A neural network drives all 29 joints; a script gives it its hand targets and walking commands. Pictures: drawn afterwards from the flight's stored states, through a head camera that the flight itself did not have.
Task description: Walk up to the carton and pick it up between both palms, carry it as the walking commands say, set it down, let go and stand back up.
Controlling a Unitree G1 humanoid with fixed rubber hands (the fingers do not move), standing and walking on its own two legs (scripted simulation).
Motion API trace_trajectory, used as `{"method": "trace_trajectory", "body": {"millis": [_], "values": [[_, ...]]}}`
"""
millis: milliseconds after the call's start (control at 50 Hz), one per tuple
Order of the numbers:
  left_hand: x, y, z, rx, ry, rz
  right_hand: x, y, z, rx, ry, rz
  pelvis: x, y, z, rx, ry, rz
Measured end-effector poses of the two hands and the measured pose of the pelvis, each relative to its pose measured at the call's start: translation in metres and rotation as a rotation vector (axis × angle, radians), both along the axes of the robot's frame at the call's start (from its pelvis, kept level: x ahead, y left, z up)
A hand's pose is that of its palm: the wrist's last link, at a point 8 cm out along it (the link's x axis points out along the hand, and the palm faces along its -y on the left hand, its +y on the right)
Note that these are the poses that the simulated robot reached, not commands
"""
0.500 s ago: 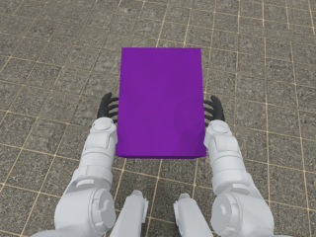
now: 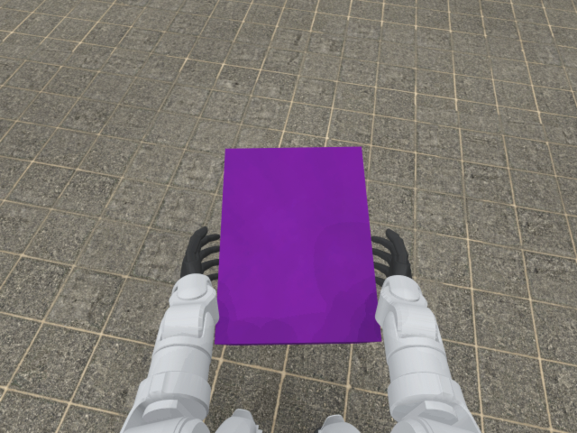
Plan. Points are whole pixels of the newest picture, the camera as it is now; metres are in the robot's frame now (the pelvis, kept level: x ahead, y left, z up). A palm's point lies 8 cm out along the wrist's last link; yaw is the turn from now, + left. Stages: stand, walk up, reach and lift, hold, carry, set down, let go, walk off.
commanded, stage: reach and lift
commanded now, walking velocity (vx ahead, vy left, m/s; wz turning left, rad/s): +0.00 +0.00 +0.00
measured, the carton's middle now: (294, 251) +0.41 +0.01 -0.10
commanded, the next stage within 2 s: none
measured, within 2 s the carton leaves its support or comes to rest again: neither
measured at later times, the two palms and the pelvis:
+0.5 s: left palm (173, 277) +0.31 +0.16 +0.03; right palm (411, 276) +0.32 -0.13 +0.04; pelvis +0.00 +0.00 +0.04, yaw +1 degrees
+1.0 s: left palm (184, 261) +0.31 +0.13 +0.09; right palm (457, 276) +0.30 -0.16 +0.10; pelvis +0.01 -0.01 +0.05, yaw -1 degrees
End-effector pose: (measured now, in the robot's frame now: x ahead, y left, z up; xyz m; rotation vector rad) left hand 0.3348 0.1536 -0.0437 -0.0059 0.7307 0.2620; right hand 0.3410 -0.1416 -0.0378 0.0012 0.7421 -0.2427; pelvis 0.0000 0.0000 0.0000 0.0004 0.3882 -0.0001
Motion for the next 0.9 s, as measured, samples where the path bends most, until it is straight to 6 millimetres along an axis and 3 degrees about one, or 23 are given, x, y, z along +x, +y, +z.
{"method": "trace_trajectory", "body": {"millis": [320,600,760,900], "values": [[-0.016,-0.002,0.050,0.014,-0.006,-0.007,-0.016,-0.004,0.048,-0.005,-0.014,0.026,0.003,-0.006,0.028,-0.001,-0.157,0.010],[-0.030,0.011,0.090,-0.004,-0.033,-0.011,-0.031,0.009,0.094,-0.021,-0.044,0.020,-0.002,0.012,0.038,-0.007,-0.307,0.025],[-0.024,-0.010,0.114,0.008,-0.047,-0.061,-0.044,-0.011,0.110,-0.003,-0.060,-0.046,-0.005,0.017,0.040,-0.002,-0.374,0.011],[-0.023,-0.027,0.130,0.040,-0.048,-0.090,-0.044,-0.028,0.127,-0.010,-0.062,-0.045,0.002,0.007,0.044,0.004,-0.428,-0.025]]}}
